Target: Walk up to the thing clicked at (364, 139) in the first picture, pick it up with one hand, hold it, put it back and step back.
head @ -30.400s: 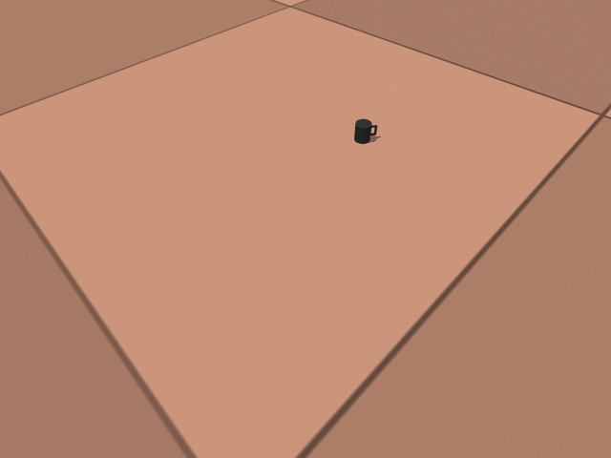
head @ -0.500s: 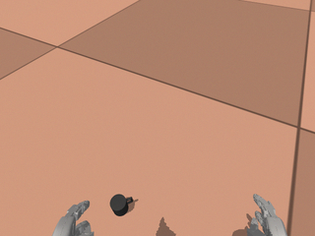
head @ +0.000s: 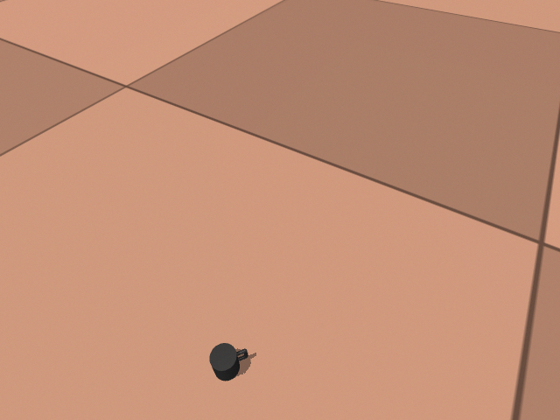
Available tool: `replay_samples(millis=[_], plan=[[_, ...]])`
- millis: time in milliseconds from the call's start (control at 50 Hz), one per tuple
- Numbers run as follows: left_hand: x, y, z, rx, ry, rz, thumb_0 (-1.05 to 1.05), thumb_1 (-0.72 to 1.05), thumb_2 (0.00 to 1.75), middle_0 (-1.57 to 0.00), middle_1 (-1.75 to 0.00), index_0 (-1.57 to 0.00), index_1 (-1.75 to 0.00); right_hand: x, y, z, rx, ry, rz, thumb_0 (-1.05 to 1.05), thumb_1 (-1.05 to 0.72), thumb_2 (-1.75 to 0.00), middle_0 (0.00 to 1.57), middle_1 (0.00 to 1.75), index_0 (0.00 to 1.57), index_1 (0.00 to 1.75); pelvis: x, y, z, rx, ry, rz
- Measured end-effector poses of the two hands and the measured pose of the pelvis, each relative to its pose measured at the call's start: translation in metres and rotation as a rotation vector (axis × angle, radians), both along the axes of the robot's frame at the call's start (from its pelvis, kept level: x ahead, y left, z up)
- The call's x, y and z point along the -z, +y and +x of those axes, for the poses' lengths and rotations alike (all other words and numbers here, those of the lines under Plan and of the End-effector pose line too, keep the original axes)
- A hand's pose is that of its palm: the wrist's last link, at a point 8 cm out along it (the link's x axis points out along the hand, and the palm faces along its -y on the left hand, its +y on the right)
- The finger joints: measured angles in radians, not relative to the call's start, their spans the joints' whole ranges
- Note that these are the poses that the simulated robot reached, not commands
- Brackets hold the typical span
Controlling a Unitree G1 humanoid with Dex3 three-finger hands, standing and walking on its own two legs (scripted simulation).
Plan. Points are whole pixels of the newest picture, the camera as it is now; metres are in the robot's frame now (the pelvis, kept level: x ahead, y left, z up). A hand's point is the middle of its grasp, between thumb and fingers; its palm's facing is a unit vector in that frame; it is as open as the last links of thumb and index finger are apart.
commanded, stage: stand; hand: left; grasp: from above
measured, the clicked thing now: (230, 360) +0.45 +0.22 -0.71
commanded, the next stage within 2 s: none
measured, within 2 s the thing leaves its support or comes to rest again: neither
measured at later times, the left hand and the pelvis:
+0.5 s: hand out of the picture +0.03 +0.23 -0.15, palm faces +0.03 -0.94 -0.33, open 7.4 cm; pelvis -0.01 -0.01 +0.02, yaw +0 degrees
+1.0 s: hand out of the picture +0.06 +0.22 -0.14, palm faces +0.01 -0.95 -0.31, open 7.4 cm; pelvis +0.00 -0.02 +0.02, yaw +0 degrees
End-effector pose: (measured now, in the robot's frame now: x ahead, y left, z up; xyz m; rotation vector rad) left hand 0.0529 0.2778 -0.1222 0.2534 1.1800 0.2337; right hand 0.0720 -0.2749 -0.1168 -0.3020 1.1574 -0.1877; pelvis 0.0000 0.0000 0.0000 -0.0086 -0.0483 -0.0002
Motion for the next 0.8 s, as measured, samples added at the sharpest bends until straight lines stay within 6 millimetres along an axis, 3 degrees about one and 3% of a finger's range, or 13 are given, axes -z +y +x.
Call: replay_samples(millis=[160, 340, 800], plan=[[-0.005, 0.0, -0.02, -0.018, 0.06, -0.011, 0.0, 0.9, 0.9, -0.2, -0.3, -0.2, -0.3, -0.003, 0.008, -0.012, 0.018, 0.035, 0.025, 0.01, -0.9, -0.9, 0.2, 0.3, 0.21, 0.3, -0.011, 0.002, -0.005, -0.001, -0.024, 0.003], [-0.011, 0.002, -0.029, -0.019, 0.081, 0.005, 0.0, 0.9, 0.9, -0.2, -0.3, -0.2, -0.3, -0.005, 0.0, -0.02, 0.033, 0.047, 0.029, 0.01, -0.9, -0.9, 0.2, 0.3, 0.21, 0.3, -0.015, -0.002, -0.01, -0.002, -0.038, 0.007], [-0.013, -0.011, -0.026, -0.002, 0.117, 0.003, 0.0, 0.9, 0.9, -0.2, -0.3, -0.2, -0.3, -0.005, -0.025, -0.037, 0.055, 0.113, 0.019, 0.01, -0.9, -0.9, 0.2, 0.3, 0.2, 0.3, -0.018, -0.016, -0.009, 0.003, -0.026, 0.005]])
